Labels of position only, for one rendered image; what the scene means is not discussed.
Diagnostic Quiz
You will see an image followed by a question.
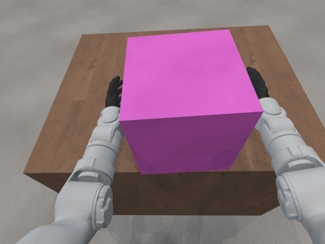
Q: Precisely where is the left robot upper arm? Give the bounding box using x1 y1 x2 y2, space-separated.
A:
15 181 113 244

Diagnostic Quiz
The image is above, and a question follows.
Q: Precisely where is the robot right hand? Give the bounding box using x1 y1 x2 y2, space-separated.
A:
246 67 269 99

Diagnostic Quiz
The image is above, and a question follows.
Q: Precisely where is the right robot forearm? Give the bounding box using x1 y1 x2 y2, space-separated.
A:
255 98 325 176

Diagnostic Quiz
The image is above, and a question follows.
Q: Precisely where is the pedestal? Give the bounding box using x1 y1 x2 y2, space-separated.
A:
23 25 325 216

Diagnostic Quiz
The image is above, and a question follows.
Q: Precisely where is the left robot forearm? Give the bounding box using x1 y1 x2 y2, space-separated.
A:
54 106 124 220

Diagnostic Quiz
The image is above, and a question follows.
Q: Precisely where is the carton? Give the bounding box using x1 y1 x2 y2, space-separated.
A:
119 29 264 175

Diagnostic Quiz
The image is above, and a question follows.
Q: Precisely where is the right robot upper arm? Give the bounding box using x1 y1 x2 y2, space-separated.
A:
276 167 325 244

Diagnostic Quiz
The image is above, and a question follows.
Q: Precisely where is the robot left hand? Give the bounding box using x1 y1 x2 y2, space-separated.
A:
105 76 123 108

